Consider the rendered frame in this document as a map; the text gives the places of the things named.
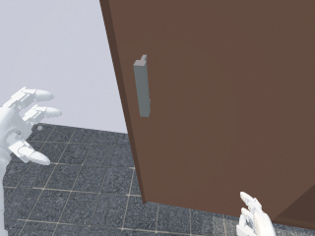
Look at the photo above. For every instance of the wardrobe door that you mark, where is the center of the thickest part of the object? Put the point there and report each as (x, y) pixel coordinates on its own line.
(232, 100)
(303, 209)

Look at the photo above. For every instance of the handle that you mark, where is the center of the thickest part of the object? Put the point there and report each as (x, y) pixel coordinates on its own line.
(142, 86)

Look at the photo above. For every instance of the left robot forearm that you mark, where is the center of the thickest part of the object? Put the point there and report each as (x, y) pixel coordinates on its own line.
(5, 159)

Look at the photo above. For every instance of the robot left hand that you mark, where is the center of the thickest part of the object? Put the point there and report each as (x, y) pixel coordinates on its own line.
(11, 122)

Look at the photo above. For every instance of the robot right hand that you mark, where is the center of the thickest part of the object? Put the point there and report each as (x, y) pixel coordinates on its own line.
(259, 222)

